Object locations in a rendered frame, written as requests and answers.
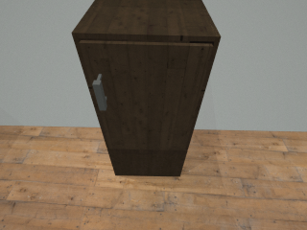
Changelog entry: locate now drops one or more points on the handle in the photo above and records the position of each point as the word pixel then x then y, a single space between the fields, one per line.
pixel 99 93

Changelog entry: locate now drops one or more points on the cupboard door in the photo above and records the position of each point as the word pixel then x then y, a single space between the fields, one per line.
pixel 152 90

